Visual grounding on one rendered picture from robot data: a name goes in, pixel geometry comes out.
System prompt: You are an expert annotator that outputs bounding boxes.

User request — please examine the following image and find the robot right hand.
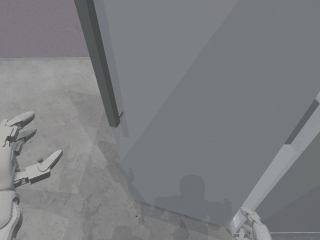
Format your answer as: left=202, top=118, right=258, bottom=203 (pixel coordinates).
left=236, top=206, right=273, bottom=240

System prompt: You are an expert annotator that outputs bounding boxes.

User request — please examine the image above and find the robot left hand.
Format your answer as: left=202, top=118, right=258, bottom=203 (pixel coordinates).
left=0, top=111, right=63, bottom=192

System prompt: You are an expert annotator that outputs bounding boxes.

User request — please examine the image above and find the handle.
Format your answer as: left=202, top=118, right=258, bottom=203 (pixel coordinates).
left=74, top=0, right=123, bottom=128

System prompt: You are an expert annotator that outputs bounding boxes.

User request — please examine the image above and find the left robot forearm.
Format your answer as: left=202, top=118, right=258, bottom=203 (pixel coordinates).
left=0, top=190, right=23, bottom=240

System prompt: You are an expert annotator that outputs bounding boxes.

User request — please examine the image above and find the fridge door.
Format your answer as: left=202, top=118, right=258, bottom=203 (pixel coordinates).
left=93, top=0, right=320, bottom=228

